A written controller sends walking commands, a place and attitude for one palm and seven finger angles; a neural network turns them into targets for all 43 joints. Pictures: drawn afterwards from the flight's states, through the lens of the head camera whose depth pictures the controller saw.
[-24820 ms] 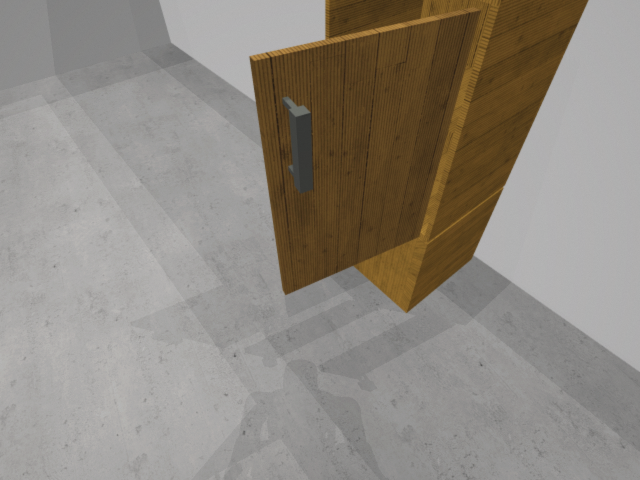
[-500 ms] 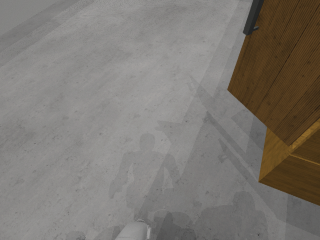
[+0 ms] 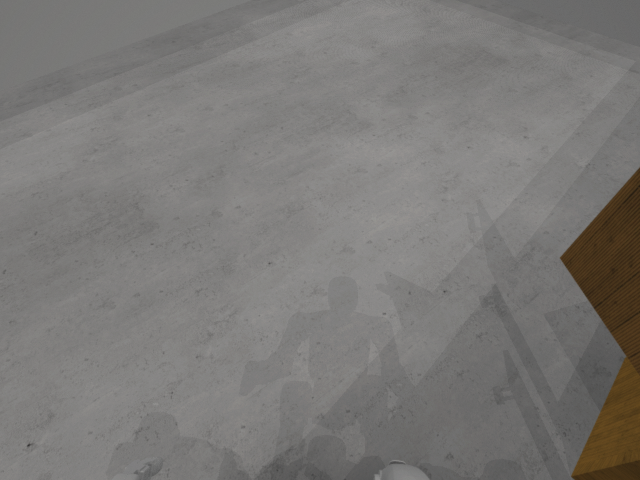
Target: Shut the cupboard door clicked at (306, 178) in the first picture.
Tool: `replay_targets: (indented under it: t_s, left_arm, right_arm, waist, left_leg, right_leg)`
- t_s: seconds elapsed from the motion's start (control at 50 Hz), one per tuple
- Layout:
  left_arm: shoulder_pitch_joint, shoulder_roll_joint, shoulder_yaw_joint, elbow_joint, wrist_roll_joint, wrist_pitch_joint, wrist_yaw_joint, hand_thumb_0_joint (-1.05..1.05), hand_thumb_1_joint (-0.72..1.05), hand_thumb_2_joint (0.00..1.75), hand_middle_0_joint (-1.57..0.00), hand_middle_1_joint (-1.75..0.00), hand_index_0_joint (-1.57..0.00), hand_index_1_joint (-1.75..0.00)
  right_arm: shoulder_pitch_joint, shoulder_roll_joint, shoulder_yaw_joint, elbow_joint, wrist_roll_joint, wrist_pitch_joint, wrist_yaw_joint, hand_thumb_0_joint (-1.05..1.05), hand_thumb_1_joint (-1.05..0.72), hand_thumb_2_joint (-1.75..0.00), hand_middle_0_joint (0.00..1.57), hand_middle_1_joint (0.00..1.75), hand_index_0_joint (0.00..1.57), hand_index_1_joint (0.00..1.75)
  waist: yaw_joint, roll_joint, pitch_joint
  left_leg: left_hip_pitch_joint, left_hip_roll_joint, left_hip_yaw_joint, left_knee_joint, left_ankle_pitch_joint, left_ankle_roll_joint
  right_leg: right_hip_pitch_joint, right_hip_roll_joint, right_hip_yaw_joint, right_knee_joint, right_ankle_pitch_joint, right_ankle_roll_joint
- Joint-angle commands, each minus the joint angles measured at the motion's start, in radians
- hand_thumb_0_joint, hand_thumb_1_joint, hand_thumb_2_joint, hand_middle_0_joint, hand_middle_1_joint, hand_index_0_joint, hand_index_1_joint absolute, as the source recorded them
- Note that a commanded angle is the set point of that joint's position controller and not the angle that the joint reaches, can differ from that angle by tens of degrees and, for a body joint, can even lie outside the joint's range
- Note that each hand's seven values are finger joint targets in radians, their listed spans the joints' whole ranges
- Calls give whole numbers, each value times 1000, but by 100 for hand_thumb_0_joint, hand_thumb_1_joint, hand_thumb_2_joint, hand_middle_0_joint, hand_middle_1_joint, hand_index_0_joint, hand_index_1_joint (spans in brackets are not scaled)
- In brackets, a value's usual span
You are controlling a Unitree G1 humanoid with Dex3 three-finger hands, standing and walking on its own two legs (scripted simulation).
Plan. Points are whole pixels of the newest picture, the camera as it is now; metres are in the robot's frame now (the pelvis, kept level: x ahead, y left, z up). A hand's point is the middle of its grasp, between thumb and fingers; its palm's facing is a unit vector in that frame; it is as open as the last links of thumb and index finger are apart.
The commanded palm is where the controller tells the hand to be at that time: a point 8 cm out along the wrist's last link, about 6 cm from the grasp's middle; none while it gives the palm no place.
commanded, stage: walk to a spot facing it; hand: left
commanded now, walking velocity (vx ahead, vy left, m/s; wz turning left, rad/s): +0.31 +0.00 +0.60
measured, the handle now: out of the picture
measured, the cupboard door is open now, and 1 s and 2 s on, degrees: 53 53 53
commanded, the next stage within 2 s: turn to face it in 0.74 s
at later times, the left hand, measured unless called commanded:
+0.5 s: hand out of the picture +0.06 +0.12 -0.17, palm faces +0.42 -0.89 -0.17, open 7.4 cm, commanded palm none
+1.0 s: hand (130, 364) +0.30 +0.32 -0.15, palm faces +0.53 -0.83 -0.18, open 7.4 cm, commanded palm none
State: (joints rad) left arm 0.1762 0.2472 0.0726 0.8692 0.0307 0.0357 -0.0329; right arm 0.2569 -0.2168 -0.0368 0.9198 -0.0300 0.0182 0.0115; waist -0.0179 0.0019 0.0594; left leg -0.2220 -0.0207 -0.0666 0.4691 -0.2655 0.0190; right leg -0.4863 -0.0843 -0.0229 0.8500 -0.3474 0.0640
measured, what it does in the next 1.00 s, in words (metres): walks ahead, turning left: right foot, then left foot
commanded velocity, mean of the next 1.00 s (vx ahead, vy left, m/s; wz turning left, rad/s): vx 0.21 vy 0.00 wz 0.36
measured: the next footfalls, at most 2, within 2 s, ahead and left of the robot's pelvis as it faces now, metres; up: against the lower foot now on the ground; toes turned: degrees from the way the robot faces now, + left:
right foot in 0.10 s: +0.13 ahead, -0.14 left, +0.00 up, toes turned +0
left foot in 0.60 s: +0.28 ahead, +0.13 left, +0.00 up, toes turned +31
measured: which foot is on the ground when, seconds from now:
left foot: down 0.00-0.10, up 0.12-0.58, down 0.60-1.00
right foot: up 0.00-0.08, down 0.10-0.58, up 0.60-1.00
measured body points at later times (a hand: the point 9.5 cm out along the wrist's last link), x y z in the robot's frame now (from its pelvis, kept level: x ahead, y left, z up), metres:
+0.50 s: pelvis +0.15 -0.02 +0.00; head +0.20 +0.01 +0.44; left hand +0.04 +0.17 -0.16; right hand +0.34 -0.21 -0.15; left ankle +0.22 +0.12 -0.70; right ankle +0.09 -0.14 -0.74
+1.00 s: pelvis +0.29 +0.09 +0.01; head +0.29 +0.13 +0.46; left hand +0.27 +0.36 -0.14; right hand +0.41 -0.11 -0.13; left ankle +0.25 +0.11 -0.74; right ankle +0.45 -0.02 -0.67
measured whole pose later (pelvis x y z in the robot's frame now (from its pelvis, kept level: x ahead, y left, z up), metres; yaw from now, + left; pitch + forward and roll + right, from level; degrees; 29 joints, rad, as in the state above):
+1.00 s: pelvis +0.29 +0.09 +0.01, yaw +32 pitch +0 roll -2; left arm 0.12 0.22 0.06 0.90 0.03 0.02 0.00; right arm 0.33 -0.15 -0.02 1.00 -0.01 -0.03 -0.02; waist -0.03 -0.03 0.03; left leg -0.13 -0.09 0.01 0.32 -0.20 0.12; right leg -0.59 -0.08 0.02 0.92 -0.11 0.07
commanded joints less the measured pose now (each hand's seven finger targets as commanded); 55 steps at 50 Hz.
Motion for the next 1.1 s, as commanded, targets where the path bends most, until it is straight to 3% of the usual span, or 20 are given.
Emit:
replay_targets:
  t_s: [0.0, 0.04, 0.06, 0.08, 0.1, 0.14, 0.16, 0.22, 0.3, 0.44, 0.52, 0.54, 0.56, 0.58, 0.62, 0.66, 0.7, 0.8, 0.94, 1.08]
  left_arm:
    - [-1, 76, 19, -93, -2, -43, 1, 0, 90, 90, -20, -30, -20, -30]
    - [141, 106, 34, -51, 1, -57, 5, 0, 90, 90, -20, -30, -20, -30]
    - [248, 182, 51, -28, 9, -72, 17, 0, 90, 90, -20, -30, -20, -30]
    - [315, 281, 69, -20, 17, -76, 31, 0, 90, 90, -20, -30, -20, -30]
    - [251, 248, 57, -34, -1, -68, 40, 0, 90, 90, -20, -30, -20, -30]
    - [126, 167, 38, -55, -1, -84, 45, 0, 90, 90, -20, -30, -20, -30]
    - [86, 116, 29, -52, -3, -86, 47, 0, 90, 90, -20, -30, -20, -30]
    - [142, 62, 12, -23, -6, -110, 43, 0, 90, 90, -20, -30, -20, -30]
    - [240, 55, 7, 33, -1, -120, 52, 0, 90, 90, -20, -30, -20, -30]
    - [300, 81, 8, 80, 1, -113, 54, 0, 90, 90, -20, -30, -20, -30]
    - [230, 146, 24, 61, -7, -109, 47, 0, 90, 90, -20, -30, -20, -30]
    - [210, 145, 24, 46, -15, -106, 40, 0, 90, 90, -20, -30, -20, -30]
    - [219, 86, 19, 9, -21, -100, 23, 0, 90, 90, -20, -30, -20, -30]
    - [110, 89, 7, -55, -23, -93, 24, 0, 90, 90, -20, -30, -20, -30]
    - [46, 66, 13, -79, -14, -85, 36, 0, 90, 90, -20, -30, -20, -30]
    - [120, 55, 19, -16, 0, -63, 30, 0, 90, 90, -20, -30, -20, -30]
    - [172, 35, 23, 8, 7, -41, 25, 0, 90, 90, -20, -30, -20, -30]
    - [82, 53, 28, -25, 4, -31, 22, 0, 90, 90, -20, -30, -20, -30]
    - [18, -4, -17, 12, -7, -28, 40, 0, 90, 90, -20, -30, -20, -30]
    - [-44, 3, -14, 5, -11, -17, 40, 0, 90, 90, -20, -30, -20, -30]
  right_arm:
    - [-23, -215, -71, -65, -5, -22, -12, 0, -90, -90, 20, 30, 20, 30]
    - [-67, -190, -70, -74, 4, -21, -12, 0, -90, -90, 20, 30, 20, 30]
    - [-67, -132, -57, -86, 16, -27, -8, 0, -90, -90, 20, 30, 20, 30]
    - [-49, -56, -42, -109, 20, -35, -7, 0, -90, -90, 20, 30, 20, 30]
    - [-61, -111, -57, -114, 4, -28, -3, 0, -90, -90, 20, 30, 20, 30]
    - [-18, -96, -57, -73, -6, -26, 6, 0, -90, -90, 20, 30, 20, 30]
    - [2, -91, -59, -47, -6, -20, 13, 0, -90, -90, 20, 30, 20, 30]
    - [-5, -43, -43, -34, 3, -13, 28, 0, -90, -90, 20, 30, 20, 30]
    - [-74, -20, -30, -55, 3, -7, 36, 0, -90, -90, 20, 30, 20, 30]
    - [-248, -12, -7, -118, 2, -17, 51, 0, -90, -90, 20, 30, 20, 30]
    - [-24, -78, -30, -77, -4, -30, 37, 0, -90, -90, 20, 30, 20, 30]
    - [105, -137, -46, -49, -8, -33, 29, 0, -90, -90, 20, 30, 20, 30]
    - [212, -276, -80, -33, -18, -40, 18, 0, -90, -90, 20, 30, 20, 30]
    - [255, -337, -93, -23, 3, -39, 0, 0, -90, -90, 20, 30, 20, 30]
    - [138, -277, -74, -49, 9, -43, -14, 0, -90, -90, 20, 30, 20, 30]
    - [-30, -188, -44, -96, 5, -55, -19, 0, -90, -90, 20, 30, 20, 30]
    - [-55, -161, -34, -88, 5, -64, -21, 0, -90, -90, 20, 30, 20, 30]
    - [7, -157, -44, -49, 13, -67, -21, 0, -90, -90, 20, 30, 20, 30]
    - [131, -59, -13, 50, 14, -75, -50, 0, -90, -90, 20, 30, 20, 30]
    - [160, -69, -13, 96, 2, -47, -67, 0, -90, -90, 20, 30, 20, 30]
  waist:
    - [11, 159, -17]
    - [84, 74, -39]
    - [138, -117, -87]
    - [165, -422, -138]
    - [112, -304, -54]
    - [34, -230, -7]
    - [2, -192, 1]
    - [3, -140, -17]
    - [25, -148, -29]
    - [60, -145, 26]
    - [-64, -112, -110]
    - [-138, -46, -188]
    - [-162, 242, -282]
    - [-182, 208, -314]
    - [-104, 13, -148]
    - [-16, 75, -56]
    - [17, 77, -34]
    - [14, 60, -60]
    - [6, 83, -79]
    - [-14, 112, 10]
  left_leg:
    - [-94, 183, -254, -201, -279, 140]
    - [-271, 120, -209, -53, -305, 103]
    - [-442, 19, -114, 167, -341, 54]
    - [-555, -90, 17, 552, -396, 3]
    - [-561, -11, -34, 728, -318, 6]
    - [-530, 50, -29, 829, -132, -7]
    - [-493, 85, -15, 834, -63, -14]
    - [-471, 78, 50, 774, 34, -37]
    - [-515, 86, 108, 644, 25, -36]
    - [-451, 75, 206, 313, -3, 7]
    - [-43, -34, 274, 169, -23, 72]
    - [210, 3, 205, 91, 43, 94]
    - [445, 296, -254, 26, 145, 211]
    - [519, 436, -529, -95, 312, 304]
    - [242, 421, -401, -162, 134, 259]
    - [-22, 308, -249, -216, -10, 127]
    - [-88, 238, -183, -247, 16, 108]
    - [18, 204, -205, -272, 69, 110]
    - [190, 183, -55, -185, 643, 60]
    - [197, 288, -1, -81, 806, 120]
  right_leg:
    - [134, 64, -60, -185, 47, 8]
    - [415, 72, -52, -332, 79, 5]
    - [613, -75, 124, -497, -123, -25]
    - [648, -384, 537, -682, -404, -109]
    - [468, -420, 584, -755, -538, -137]
    - [335, -352, 454, -740, -432, -126]
    - [308, -317, 289, -712, -289, -112]
    - [384, -224, -21, -626, 271, -105]
    - [527, -234, -140, -569, 642, -111]
    - [596, -287, -214, -533, 751, -134]
    - [489, -281, -305, -205, 930, -111]
    - [318, -255, -313, 23, 720, -84]
    - [-11, -83, -287, 377, -25, -16]
    - [-216, -10, -118, 551, -265, -13]
    - [-230, -72, -14, 567, -136, -25]
    - [-116, -106, 33, 456, -11, -15]
    - [-78, -77, 29, 395, 65, -1]
    - [-169, -46, 44, 274, 183, 26]
    - [-97, 16, 26, 46, 242, 4]
    - [33, 58, -1, -148, 85, -63]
